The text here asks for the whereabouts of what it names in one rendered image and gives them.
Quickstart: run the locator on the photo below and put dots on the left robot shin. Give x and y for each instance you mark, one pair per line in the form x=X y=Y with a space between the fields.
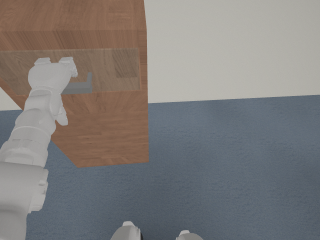
x=128 y=223

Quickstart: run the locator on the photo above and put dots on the left robot forearm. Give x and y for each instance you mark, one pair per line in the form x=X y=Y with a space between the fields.
x=29 y=139

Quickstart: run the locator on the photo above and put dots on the drawer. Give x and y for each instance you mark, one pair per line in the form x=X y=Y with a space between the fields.
x=113 y=69

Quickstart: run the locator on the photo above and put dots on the handle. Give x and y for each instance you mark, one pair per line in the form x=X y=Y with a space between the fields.
x=79 y=87

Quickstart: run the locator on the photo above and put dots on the robot left upper arm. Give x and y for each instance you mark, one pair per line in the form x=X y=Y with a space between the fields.
x=23 y=189

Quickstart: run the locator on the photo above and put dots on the robot left thigh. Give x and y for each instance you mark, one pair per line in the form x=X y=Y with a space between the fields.
x=127 y=232

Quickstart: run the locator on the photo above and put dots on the robot left hand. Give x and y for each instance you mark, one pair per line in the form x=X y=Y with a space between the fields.
x=54 y=75

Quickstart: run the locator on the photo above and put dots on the cabinet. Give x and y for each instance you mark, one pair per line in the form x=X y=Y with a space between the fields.
x=104 y=127

